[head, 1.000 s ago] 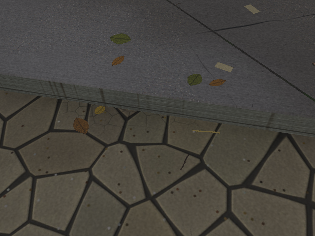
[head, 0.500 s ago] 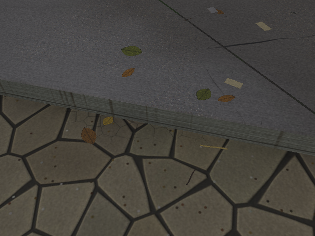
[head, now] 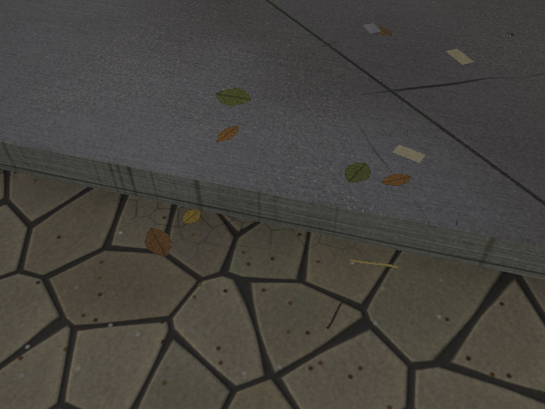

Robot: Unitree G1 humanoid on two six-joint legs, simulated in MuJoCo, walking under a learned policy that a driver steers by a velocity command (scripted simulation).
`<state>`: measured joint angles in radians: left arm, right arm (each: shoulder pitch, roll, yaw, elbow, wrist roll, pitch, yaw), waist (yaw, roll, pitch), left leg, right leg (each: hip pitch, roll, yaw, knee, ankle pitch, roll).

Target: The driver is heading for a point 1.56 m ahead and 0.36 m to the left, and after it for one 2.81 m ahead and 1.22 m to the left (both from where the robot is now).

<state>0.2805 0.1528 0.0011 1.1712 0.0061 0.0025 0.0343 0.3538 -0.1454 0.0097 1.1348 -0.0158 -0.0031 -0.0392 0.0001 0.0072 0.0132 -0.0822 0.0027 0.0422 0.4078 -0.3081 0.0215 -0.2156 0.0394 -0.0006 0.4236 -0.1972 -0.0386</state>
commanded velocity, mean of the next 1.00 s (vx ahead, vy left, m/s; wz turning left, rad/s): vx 0.41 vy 0.00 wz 0.00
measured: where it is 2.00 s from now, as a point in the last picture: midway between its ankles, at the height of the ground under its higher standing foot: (284, 268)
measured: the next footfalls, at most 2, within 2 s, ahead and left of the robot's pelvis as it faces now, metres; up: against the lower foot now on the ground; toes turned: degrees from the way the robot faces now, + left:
left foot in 0.70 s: +0.46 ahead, +0.04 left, +0.00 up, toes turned +5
right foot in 1.24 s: +0.78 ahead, -0.13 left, +0.00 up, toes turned -2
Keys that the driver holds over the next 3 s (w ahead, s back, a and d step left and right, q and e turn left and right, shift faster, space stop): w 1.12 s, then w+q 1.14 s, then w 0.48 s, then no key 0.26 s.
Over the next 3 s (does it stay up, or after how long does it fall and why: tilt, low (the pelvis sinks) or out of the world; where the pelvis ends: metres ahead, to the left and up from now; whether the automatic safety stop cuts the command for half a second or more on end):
stays up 1.41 0.36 0.15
